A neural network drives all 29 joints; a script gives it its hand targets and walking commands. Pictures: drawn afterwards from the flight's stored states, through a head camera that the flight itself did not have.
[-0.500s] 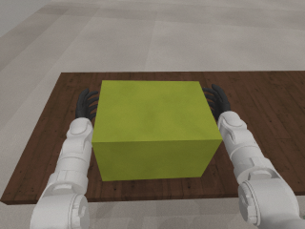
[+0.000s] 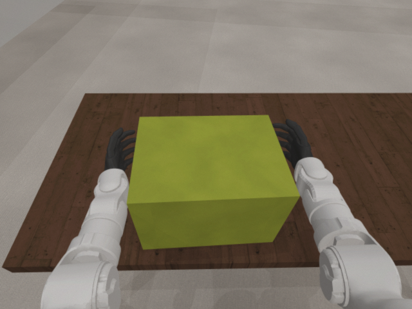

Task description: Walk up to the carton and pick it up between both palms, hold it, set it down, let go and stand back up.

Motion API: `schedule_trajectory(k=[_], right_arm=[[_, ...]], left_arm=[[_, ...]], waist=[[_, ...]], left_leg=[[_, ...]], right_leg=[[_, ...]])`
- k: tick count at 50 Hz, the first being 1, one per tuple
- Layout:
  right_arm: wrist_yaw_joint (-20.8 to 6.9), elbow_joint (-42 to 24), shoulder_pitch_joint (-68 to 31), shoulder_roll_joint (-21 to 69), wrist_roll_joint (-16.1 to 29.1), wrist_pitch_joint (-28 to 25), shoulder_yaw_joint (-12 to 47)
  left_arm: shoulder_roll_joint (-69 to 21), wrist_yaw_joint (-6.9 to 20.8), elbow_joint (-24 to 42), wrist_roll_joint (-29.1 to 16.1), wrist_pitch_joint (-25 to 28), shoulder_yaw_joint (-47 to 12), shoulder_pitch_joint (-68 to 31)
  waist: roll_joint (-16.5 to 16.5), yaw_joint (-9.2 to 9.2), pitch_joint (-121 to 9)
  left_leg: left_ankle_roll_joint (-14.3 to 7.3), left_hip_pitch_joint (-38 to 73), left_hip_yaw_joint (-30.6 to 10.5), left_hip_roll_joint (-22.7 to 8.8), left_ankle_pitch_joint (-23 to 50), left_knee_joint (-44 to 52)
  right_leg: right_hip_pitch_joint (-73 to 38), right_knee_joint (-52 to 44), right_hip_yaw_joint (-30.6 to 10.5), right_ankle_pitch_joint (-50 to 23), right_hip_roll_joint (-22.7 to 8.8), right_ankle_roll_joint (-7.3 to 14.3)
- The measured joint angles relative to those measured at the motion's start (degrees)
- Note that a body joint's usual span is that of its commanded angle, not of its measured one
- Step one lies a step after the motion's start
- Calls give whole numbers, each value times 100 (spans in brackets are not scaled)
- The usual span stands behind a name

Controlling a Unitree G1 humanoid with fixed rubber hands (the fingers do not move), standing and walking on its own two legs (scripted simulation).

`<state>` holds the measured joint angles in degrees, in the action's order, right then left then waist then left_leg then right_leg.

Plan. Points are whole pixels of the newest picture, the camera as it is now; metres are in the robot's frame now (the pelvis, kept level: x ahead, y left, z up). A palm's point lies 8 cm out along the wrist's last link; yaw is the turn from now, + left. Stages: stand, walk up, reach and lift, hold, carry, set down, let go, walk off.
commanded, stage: set down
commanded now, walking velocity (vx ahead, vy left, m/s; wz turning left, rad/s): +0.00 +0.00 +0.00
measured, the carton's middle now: (207, 180) +0.38 +0.02 +0.02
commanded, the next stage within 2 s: none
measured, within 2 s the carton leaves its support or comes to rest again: rests again in 0.32 s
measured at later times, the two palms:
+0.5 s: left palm (117, 174) +0.37 +0.21 +0.04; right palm (296, 160) +0.42 -0.16 +0.07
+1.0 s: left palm (117, 177) +0.37 +0.21 +0.04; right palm (296, 162) +0.41 -0.16 +0.06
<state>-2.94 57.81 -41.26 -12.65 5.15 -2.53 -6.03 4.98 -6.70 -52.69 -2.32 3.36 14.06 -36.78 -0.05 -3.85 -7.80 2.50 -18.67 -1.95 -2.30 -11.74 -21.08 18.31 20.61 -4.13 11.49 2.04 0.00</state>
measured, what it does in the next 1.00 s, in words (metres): stands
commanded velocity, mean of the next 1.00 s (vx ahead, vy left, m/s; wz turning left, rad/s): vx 0.00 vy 0.00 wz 0.00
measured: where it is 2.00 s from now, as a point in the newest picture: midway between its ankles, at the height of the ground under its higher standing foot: outside the picture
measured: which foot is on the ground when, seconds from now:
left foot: down 0.00-1.00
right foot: down 0.00-1.00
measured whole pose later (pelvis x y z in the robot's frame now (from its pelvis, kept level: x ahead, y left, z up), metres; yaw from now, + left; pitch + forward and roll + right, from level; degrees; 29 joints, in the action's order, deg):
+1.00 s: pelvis +0.00 +0.00 +0.00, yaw +0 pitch +11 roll +0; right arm -5.3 60.7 -40.3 -10.0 -1.9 -11.3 -13.1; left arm 5.0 -4.1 -62.9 -2.1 16.9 16.8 -36.8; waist 0.0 -3.9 -7.8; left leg 2.5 -20.6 -1.9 -2.3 -11.7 -21.1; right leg 20.3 20.6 -4.1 11.5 2.0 0.0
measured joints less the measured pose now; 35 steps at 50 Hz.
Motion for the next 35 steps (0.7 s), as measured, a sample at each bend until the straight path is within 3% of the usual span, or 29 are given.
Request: schedule_trajectory(k=[35], right_arm=[[-46, 194, 107, 158, -375, -695, -242]], left_arm=[[54, 77, -944, 0, 1246, 15, 3]], waist=[[6, 0, 1]], left_leg=[[0, -194, 3, 0, 0, 1]], right_leg=[[195, 0, 0, -2, -1, 1]])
